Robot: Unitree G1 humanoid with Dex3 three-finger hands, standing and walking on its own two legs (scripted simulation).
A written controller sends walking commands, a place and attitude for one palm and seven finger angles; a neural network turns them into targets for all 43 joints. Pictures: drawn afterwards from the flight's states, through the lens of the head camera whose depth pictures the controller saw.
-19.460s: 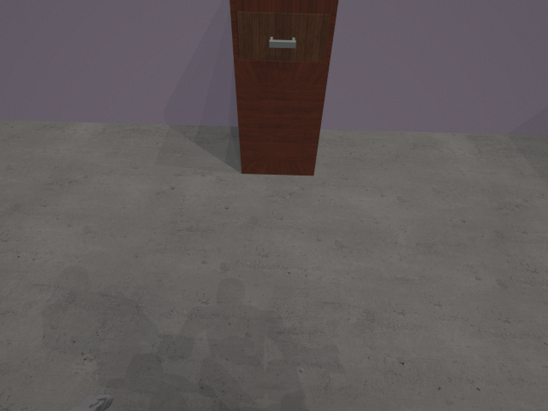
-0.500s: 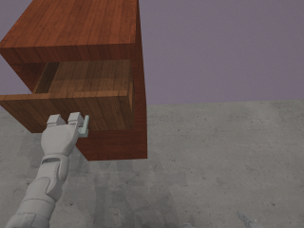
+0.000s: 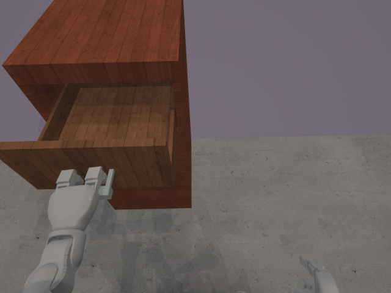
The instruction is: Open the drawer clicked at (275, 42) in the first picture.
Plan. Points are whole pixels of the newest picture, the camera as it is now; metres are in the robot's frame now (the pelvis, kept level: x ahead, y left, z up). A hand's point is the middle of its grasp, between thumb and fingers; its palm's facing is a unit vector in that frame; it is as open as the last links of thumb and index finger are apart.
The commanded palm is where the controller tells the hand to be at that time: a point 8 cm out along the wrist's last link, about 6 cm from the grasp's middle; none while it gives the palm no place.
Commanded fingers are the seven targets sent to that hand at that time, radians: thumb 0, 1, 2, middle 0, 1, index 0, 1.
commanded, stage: pull the drawer open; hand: left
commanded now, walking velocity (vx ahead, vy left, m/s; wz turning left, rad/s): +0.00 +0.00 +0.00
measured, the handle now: (89, 183) +0.34 +0.26 +0.00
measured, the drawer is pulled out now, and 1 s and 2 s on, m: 0.20 0.30 0.30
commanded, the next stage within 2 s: open the thumb to release the handle in 1.18 s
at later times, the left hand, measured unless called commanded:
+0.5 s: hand (80, 239) +0.22 +0.25 -0.01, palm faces +0.01 -0.06 -1.00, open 7.0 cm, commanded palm +0.17 +0.26 +0.02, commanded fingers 0.00 0.90 0.90 -0.40 -1.35 -0.40 -1.35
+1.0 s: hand (74, 264) +0.18 +0.25 -0.01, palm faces +0.01 -0.04 -1.00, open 7.0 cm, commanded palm +0.14 +0.26 +0.02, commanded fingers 0.00 0.90 0.90 -0.40 -1.35 -0.40 -1.35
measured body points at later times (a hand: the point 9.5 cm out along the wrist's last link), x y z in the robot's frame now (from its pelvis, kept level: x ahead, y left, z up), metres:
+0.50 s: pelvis +0.01 +0.00 +0.00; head +0.06 -0.01 +0.44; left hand +0.22 +0.25 +0.04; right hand +0.20 -0.23 -0.11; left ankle -0.04 +0.12 -0.70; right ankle +0.01 -0.12 -0.70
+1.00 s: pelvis -0.01 -0.01 -0.01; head +0.04 -0.03 +0.44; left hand +0.17 +0.24 +0.04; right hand +0.20 -0.24 -0.11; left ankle -0.04 +0.12 -0.70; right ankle +0.01 -0.12 -0.70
